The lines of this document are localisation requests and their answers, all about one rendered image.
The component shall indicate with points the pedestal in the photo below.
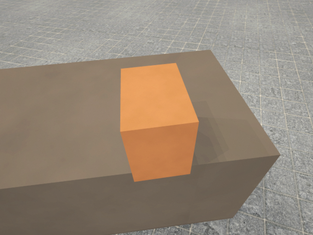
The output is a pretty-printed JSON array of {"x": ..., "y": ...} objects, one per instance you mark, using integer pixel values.
[{"x": 64, "y": 168}]

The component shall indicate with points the carton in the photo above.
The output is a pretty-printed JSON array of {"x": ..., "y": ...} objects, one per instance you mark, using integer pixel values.
[{"x": 158, "y": 123}]

